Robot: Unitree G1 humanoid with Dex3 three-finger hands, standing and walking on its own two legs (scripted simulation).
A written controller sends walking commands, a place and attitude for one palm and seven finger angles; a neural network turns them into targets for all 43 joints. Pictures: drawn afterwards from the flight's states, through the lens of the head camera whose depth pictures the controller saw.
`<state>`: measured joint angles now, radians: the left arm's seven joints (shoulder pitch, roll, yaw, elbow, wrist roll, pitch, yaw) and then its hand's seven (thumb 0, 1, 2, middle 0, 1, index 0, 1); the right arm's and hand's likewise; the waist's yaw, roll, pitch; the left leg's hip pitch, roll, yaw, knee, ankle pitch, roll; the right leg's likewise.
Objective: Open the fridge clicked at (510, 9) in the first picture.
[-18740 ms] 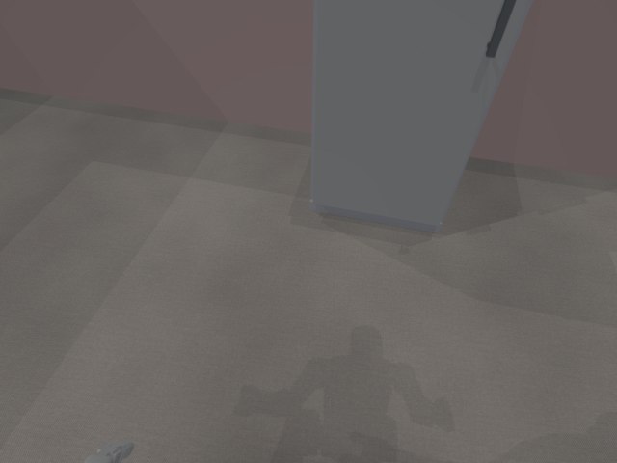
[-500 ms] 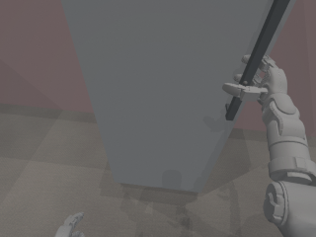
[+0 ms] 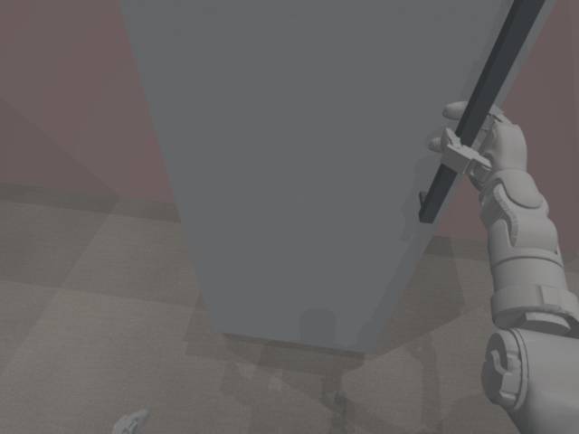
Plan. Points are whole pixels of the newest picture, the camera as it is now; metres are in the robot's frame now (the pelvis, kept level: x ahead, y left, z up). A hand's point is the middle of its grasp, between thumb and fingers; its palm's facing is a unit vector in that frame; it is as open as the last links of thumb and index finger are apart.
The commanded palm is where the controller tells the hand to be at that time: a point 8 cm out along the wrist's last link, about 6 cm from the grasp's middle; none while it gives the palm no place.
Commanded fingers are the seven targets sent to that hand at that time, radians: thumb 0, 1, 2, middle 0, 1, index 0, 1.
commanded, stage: grip the handle and tug to test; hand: right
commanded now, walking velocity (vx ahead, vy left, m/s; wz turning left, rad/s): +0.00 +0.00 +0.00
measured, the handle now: (461, 126) +0.50 -0.18 +0.21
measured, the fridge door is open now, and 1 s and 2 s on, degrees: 0 0 11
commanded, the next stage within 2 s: pull the door a little, standing still in 0.58 s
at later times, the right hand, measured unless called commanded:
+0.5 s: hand (448, 151) +0.45 -0.16 +0.20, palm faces +0.06 +1.00 +0.02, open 5.4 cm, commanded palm +0.39 -0.21 +0.20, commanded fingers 0.00 -0.90 -0.90 0.45 1.40 0.45 1.40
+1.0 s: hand (449, 155) +0.44 -0.15 +0.20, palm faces +0.06 +1.00 +0.01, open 5.8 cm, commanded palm +0.37 -0.20 +0.20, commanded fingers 0.00 -0.90 -0.90 0.45 1.40 0.45 1.40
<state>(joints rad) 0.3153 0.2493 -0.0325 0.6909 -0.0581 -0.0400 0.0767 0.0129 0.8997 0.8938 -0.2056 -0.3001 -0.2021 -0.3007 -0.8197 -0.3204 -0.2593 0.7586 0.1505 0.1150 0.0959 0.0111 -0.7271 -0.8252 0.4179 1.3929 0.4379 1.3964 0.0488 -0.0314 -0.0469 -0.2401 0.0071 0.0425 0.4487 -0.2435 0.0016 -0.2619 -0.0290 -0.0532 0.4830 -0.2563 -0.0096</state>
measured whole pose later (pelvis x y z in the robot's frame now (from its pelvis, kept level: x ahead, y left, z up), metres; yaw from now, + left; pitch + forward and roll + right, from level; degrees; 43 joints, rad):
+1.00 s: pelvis +0.05 +0.00 +0.00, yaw +1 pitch +2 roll +0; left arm 0.18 0.23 -0.04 0.59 -0.05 0.04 0.05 0.01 0.90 0.89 -0.20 -0.30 -0.20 -0.30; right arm -0.48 -0.25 -0.24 0.17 0.19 0.37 0.04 0.02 -0.76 -0.79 0.29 1.39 0.30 1.35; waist 0.01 -0.04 -0.08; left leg -0.15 0.01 0.03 0.40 -0.28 0.00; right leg -0.16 -0.03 -0.07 0.42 -0.29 -0.01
